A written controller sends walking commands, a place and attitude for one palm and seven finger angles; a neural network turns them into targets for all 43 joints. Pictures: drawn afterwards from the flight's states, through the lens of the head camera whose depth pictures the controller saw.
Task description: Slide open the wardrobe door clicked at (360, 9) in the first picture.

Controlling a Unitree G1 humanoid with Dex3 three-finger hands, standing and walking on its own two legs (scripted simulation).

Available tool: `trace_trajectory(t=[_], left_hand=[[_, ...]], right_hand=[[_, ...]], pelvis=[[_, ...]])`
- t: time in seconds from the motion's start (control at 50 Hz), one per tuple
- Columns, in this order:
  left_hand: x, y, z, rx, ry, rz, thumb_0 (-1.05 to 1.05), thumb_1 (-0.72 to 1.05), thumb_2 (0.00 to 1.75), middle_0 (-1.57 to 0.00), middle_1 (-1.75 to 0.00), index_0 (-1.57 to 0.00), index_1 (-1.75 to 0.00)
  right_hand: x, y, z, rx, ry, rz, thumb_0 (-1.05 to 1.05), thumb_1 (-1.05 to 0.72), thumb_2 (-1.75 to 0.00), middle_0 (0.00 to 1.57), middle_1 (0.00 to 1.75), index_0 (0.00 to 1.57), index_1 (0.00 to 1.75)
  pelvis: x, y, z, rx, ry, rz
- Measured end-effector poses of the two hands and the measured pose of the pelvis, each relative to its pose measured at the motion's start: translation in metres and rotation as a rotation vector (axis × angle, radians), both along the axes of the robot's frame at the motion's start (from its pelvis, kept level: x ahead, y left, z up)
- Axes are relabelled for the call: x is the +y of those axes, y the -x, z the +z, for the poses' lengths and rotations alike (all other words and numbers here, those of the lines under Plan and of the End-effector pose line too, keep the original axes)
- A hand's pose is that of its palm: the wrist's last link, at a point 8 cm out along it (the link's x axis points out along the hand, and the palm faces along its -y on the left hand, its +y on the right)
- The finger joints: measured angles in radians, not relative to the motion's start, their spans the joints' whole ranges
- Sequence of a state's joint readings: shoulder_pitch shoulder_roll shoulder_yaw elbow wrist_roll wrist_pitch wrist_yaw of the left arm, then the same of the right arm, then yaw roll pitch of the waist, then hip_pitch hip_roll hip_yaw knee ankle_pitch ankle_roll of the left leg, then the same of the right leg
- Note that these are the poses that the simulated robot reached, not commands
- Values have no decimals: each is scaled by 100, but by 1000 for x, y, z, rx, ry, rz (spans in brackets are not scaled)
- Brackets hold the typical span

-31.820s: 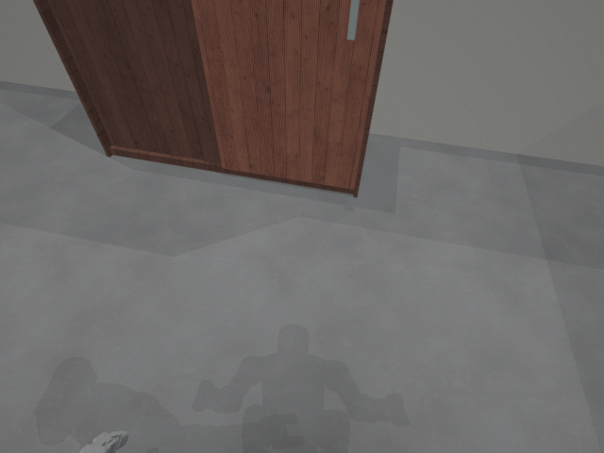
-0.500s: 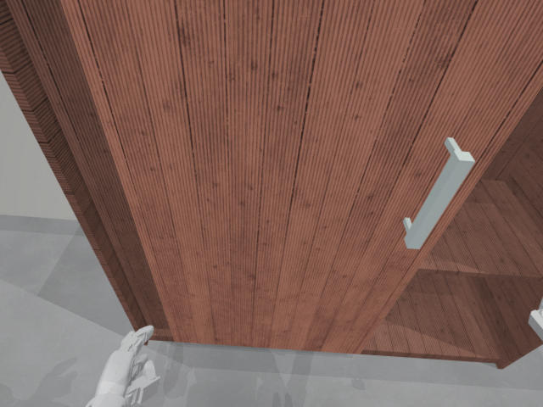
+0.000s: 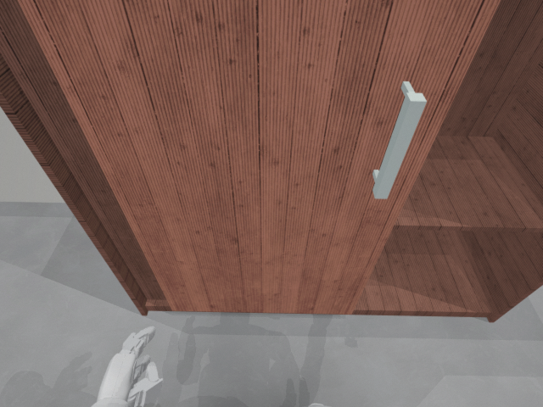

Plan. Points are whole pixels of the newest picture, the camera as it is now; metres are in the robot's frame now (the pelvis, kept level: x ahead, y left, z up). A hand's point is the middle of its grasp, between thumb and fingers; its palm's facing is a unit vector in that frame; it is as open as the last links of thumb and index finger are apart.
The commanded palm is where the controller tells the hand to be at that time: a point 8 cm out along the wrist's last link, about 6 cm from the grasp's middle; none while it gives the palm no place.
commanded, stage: step back with the hand held close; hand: right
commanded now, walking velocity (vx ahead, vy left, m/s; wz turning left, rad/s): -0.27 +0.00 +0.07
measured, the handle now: (392, 144) +0.53 -0.20 +0.11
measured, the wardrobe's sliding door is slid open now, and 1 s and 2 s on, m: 0.54 0.54 0.54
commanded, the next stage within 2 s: stop stepping back and stand still in 0.56 s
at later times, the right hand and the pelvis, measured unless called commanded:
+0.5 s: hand out of the picture +0.09 -0.29 +0.18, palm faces +0.51 +0.79 -0.35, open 7.4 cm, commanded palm +0.02 -0.33 +0.19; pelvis -0.11 -0.02 -0.01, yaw -3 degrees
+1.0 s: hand out of the picture -0.03 -0.31 +0.17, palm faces +0.41 +0.85 -0.34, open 7.4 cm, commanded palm -0.09 -0.34 +0.19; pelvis -0.26 -0.05 +0.01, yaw +5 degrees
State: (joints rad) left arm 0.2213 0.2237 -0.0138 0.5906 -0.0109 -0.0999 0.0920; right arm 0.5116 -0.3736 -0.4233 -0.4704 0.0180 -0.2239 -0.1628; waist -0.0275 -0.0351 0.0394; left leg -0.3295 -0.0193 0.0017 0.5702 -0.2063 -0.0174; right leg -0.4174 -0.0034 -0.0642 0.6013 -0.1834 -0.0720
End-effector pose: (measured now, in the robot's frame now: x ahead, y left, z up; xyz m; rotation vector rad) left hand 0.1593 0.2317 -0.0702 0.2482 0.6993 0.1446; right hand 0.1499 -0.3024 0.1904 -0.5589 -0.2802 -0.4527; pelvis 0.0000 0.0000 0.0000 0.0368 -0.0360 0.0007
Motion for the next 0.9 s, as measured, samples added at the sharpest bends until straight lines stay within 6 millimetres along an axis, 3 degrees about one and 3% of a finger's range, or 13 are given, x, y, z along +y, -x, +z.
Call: trace_trajectory(t=[0.22, 0.38, 0.52, 0.6, 0.72, 0.8, 0.9], left_hand=[[-11, 22, 6, -66, -26, -40, 1, 90, 90, -21, -30, -21, -30], [-10, 50, 8, -55, -34, -59, 1, 90, 90, -21, -30, -21, -30], [-16, 94, 8, -39, -87, -37, 1, 90, 90, -21, -30, -21, -30], [-26, 124, 8, -41, -42, -24, 1, 90, 90, -21, -30, -21, -30], [-40, 167, 5, -57, 17, -59, 1, 90, 90, -21, -30, -21, -30], [-43, 208, 11, -7, 17, -27, 1, 90, 90, -21, -30, -21, -30], [-35, 255, 18, -33, -37, 61, 1, 90, 90, -21, -30, -21, -30]], right_hand=[[-5, 34, 5, -119, 0, 20, 2, -89, -89, 21, 31, 21, 31], [-6, 83, 4, -114, 6, 17, 2, -89, -89, 21, 31, 21, 31], [-23, 112, -3, -146, -22, 42, 2, -89, -89, 21, 31, 21, 31], [-32, 141, 1, -140, -22, 35, 2, -89, -89, 21, 31, 21, 31], [-20, 187, 8, -159, -38, 49, 2, -89, -90, 21, 31, 21, 31], [-20, 201, 13, -146, -74, 91, 2, -89, -90, 21, 31, 21, 31], [-40, 208, -2, -101, -107, 105, 1, -89, -89, 21, 31, 21, 31]], pelvis=[[-4, 38, -7, -19, -10, -35], [-4, 72, -9, -22, 12, -36], [-19, 113, -14, -26, -27, -64], [-19, 138, -11, -29, -43, -39], [-18, 185, -10, 22, -1, 33], [-26, 209, 4, -2, 13, 52], [-44, 229, 3, 11, -12, 40]])
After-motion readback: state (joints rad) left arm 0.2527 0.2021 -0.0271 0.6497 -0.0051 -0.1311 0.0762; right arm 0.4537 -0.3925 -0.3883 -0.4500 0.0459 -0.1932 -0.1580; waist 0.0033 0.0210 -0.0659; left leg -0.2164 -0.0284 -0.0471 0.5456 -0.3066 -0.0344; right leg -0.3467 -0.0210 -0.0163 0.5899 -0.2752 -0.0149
